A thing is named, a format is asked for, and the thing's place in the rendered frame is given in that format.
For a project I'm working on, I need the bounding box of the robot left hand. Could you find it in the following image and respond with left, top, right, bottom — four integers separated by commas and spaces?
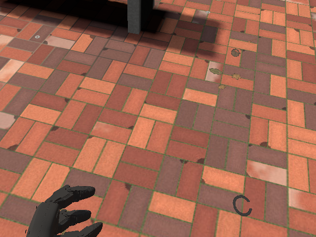
25, 185, 103, 237

